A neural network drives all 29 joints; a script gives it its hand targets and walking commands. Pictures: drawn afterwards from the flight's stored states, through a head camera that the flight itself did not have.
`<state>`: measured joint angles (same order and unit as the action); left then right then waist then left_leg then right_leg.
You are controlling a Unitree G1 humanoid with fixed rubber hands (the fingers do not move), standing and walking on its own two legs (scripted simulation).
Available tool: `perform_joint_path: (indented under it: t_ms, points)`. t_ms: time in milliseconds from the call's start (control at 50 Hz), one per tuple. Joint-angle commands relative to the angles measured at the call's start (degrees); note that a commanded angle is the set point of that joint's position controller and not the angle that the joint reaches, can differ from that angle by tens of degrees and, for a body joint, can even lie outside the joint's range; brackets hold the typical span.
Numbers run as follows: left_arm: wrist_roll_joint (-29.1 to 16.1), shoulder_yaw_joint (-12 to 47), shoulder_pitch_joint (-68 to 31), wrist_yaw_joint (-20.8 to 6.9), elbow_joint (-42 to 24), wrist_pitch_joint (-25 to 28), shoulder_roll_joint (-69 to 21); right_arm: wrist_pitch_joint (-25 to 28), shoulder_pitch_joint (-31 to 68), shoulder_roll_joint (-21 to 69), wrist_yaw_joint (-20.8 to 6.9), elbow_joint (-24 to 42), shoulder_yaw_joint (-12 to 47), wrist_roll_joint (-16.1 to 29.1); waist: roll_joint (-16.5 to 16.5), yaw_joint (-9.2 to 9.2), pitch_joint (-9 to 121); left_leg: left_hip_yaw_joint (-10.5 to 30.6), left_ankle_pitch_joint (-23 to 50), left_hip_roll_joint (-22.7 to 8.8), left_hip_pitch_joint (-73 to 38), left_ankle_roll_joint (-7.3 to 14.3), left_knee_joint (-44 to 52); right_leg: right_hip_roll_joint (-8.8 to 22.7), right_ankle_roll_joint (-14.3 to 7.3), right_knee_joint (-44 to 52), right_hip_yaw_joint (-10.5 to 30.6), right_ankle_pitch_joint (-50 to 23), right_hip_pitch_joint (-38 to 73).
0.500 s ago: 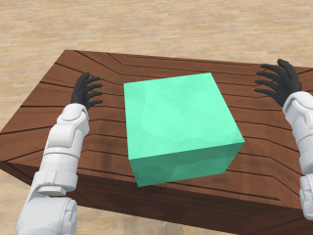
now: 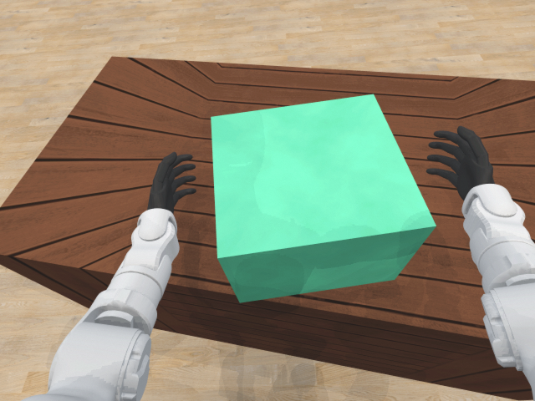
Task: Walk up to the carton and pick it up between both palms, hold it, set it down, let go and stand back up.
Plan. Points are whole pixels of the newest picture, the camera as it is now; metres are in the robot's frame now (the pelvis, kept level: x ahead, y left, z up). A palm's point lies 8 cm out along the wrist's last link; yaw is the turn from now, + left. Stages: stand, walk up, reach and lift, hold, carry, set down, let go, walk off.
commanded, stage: reach and lift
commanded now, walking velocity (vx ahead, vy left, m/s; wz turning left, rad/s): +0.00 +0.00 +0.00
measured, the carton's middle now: (305, 200) +0.46 +0.04 -0.02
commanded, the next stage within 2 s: none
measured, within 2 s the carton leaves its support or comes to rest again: neither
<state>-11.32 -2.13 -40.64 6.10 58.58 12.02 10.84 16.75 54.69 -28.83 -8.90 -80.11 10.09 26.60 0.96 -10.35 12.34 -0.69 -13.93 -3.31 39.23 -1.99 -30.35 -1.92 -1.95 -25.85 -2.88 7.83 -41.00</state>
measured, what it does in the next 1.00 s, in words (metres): stands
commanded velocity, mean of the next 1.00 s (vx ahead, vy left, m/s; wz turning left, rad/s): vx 0.00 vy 0.00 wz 0.00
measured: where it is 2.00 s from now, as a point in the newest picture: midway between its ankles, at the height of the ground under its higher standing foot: outside the picture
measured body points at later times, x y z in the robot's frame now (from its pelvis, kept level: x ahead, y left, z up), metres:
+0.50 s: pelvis -0.02 -0.01 -0.02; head +0.10 -0.03 +0.42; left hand +0.40 +0.22 +0.02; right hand +0.49 -0.18 +0.03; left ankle -0.02 +0.14 -0.73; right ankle +0.02 -0.10 -0.73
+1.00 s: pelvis -0.01 -0.01 -0.01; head +0.09 -0.02 +0.43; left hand +0.39 +0.22 +0.02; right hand +0.48 -0.16 +0.03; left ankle -0.02 +0.14 -0.73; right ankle +0.02 -0.10 -0.73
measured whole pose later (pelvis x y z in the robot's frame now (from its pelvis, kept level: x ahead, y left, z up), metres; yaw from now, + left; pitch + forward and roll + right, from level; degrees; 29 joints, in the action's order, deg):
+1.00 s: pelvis -0.01 -0.01 -0.01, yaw +0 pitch +25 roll -1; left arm -9.6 -6.7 -44.0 8.1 66.2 18.2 5.3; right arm 18.3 56.0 -20.8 -4.2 -81.5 7.5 19.6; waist 0.7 -10.0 15.1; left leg -0.5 -15.4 -3.7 45.1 -2.5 -35.4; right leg -2.1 -2.5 -31.4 -3.0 9.5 -47.2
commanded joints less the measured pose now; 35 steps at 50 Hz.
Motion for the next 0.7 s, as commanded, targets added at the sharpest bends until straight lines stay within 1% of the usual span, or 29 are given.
perform_joint_path:
  t_ms: [0, 60, 80, 100, 140, 160, 180, 220, 240, 280, 320, 340, 400, 420, 460, 480, 540, 580, 600, 680]
  points:
    - [-1.49, -0.19, -19.23, -0.31, -2.97, 4.93, 8.51, 3.43, 21.91, -10.66, 0.18, 3.73, 1.43, 2.64, -7.08, 0.45, 34.79, -3.58, 22.13, 2.39, -1.09, -0.92, -1.15, -1.42, 3.09, -5.89, 2.23, -21.1, 31.62]
    - [-2.45, 0.47, -20.11, -0.62, -2.24, 5.6, 8.43, 3.72, 22.31, -10.22, 0.21, 2.92, 2.77, 3.89, -7.27, 0.14, 35.53, -3.79, 22.2, 2.25, 0.0, -1.07, -2.43, -1.46, 3.12, -6.85, 2.15, -20.02, 30.06]
    - [-2.84, 0.77, -20.65, -0.72, -2.22, 5.75, 8.44, 3.81, 22.8, -10.17, 0.25, 3.23, 2.76, 4.07, -7.18, 0.36, 36.22, -3.82, 22.52, 2.26, 0.27, -1.18, -2.88, -1.53, 3.15, -7.13, 2.1, -20.12, 29.47]
    - [-2.71, 0.59, -20.58, -0.82, -1.81, 5.7, 8.48, 3.84, 22.94, -10.21, 0.27, 3.2, 3.05, 4.11, -7.17, 0.06, 36.04, -3.92, 22.76, 2.3, 0.42, -1.27, -3.28, -1.55, 3.15, -7.46, 2.09, -20.05, 28.98]
    - [-2.92, 0.43, -21.35, -0.91, -3.11, 5.9, 8.63, 3.83, 23.25, -9.9, 0.44, 4.02, 3.18, 4.3, -7.69, 0.16, 37.62, -4.11, 22.69, 2.28, 1.18, -1.2, -3.87, -1.54, 3.43, -7.98, 2.16, -20.0, 28.89]
    - [-3.25, 0.15, -21.79, -0.93, -3.61, 6.08, 8.9, 3.86, 24.11, -9.5, 0.54, 5.45, 3.67, 4.42, -8.44, -0.29, 38.88, -4.37, 22.59, 2.45, 2.08, -0.99, -4.34, -1.47, 3.63, -8.34, 2.41, -20.57, 29.29]
    - [-3.61, 0.28, -22.0, -1.0, -3.37, 6.14, 8.97, 3.67, 24.51, -9.33, 0.66, 6.0, 3.32, 4.15, -9.12, 0.2, 39.17, -4.25, 21.36, 2.48, 3.15, -0.75, -4.28, -1.27, 3.88, -8.53, 2.62, -19.85, 29.53]
    - [-3.7, 0.14, -22.27, -1.12, -3.19, 6.2, 8.9, 3.3, 24.64, -8.63, 1.0, 6.27, 2.9, 3.41, -9.52, 0.52, 39.47, -4.19, 19.7, 2.61, 4.82, -0.45, -4.34, -0.93, 4.03, -8.92, 2.95, -18.95, 29.69]
    - [-3.75, 0.02, -22.69, -1.18, -2.72, 6.31, 8.7, 3.16, 25.05, -7.95, 1.1, 6.37, 3.0, 3.19, -9.54, 0.17, 39.46, -4.27, 18.87, 2.74, 5.64, -0.32, -4.35, -0.76, 3.91, -9.04, 3.03, -17.99, 29.36]
    - [-3.44, -0.24, -22.94, -1.21, -2.45, 6.58, 8.23, 3.1, 25.18, -7.03, 1.37, 7.0, 2.56, 2.49, -9.85, 0.2, 40.27, -4.37, 18.07, 2.78, 6.22, -0.19, -4.65, -0.54, 3.9, -9.24, 3.33, -17.16, 29.12]
    - [-2.38, -1.1, -23.42, -0.93, -3.78, 6.94, 7.53, 3.37, 25.06, -6.5, 1.8, 7.27, 1.41, 1.29, -8.64, 0.25, 41.69, -4.36, 18.94, 2.78, 5.97, -0.62, -4.89, -0.61, 3.7, -9.58, 3.22, -17.74, 29.07]
    - [-1.79, -1.51, -23.44, -0.86, -3.39, 6.88, 7.24, 3.3, 24.91, -6.01, 1.98, 6.7, 1.26, 0.92, -8.28, 0.13, 41.35, -4.45, 19.01, 2.85, 5.49, -0.7, -4.75, -0.57, 3.56, -9.33, 3.28, -17.54, 29.16]
    - [-0.66, -2.6, -23.59, -0.87, -1.29, 6.83, 6.02, 3.02, 25.63, -3.92, 2.68, 5.73, 0.57, -0.86, -9.7, 0.62, 39.65, -4.39, 16.75, 2.96, 7.03, -0.07, -4.4, -0.07, 3.71, -8.97, 3.79, -15.39, 29.7]
    - [-0.69, -3.04, -24.14, -0.82, -1.37, 7.22, 5.75, 3.11, 26.12, -2.71, 3.03, 6.6, 0.47, -1.4, -10.16, 0.38, 39.76, -4.52, 16.14, 3.05, 7.87, 0.19, -4.32, 0.22, 3.83, -8.99, 4.14, -14.94, 29.86]
    - [-0.05, -3.5, -24.48, -0.52, -1.01, 7.63, 5.22, 3.3, 26.27, -2.12, 3.75, 6.62, -0.9, -2.91, -10.0, 1.05, 40.14, -4.5, 16.03, 3.09, 8.0, 0.01, -4.29, 0.27, 3.84, -9.16, 4.2, -15.72, 30.73]
    - [0.27, -3.8, -24.79, -0.3, -0.73, 7.79, 4.55, 3.41, 26.75, -1.63, 4.11, 6.7, -1.33, -3.6, -9.87, 0.92, 40.3, -4.49, 15.59, 3.06, 7.99, -0.04, -4.19, 0.25, 3.76, -9.22, 4.12, -15.12, 30.49]
    - [1.48, -4.13, -24.6, 0.19, 0.57, 7.77, 2.57, 3.16, 26.74, -0.01, 4.84, 5.62, -2.66, -5.76, -9.41, 1.39, 38.45, -4.24, 15.02, 2.96, 7.17, -0.22, -3.53, 0.18, 3.18, -8.34, 4.0, -13.91, 30.45]
    - [1.78, -4.15, -24.25, 0.57, 0.59, 8.01, 1.52, 3.34, 26.55, 0.36, 5.16, 5.57, -3.47, -6.75, -9.04, 1.71, 38.3, -4.11, 15.95, 2.79, 5.73, -0.68, -3.47, -0.2, 2.82, -7.89, 3.73, -14.08, 29.96]
    - [2.24, -4.41, -24.07, 0.76, 0.59, 8.15, 1.05, 3.55, 26.37, 1.09, 5.27, 5.45, -3.44, -6.86, -8.19, 1.38, 38.24, -4.0, 16.78, 2.82, 5.3, -0.85, -3.45, -0.18, 2.63, -7.78, 3.63, -14.6, 30.01]
    - [2.89, -4.15, -24.74, 1.34, 0.06, 8.62, -0.04, 4.02, 26.07, 1.5, 5.61, 5.0, -5.09, -8.06, -6.63, 2.16, 39.16, -3.78, 17.58, 2.77, 3.29, -1.52, -3.06, -0.41, 2.23, -7.23, 3.22, -14.42, 29.32]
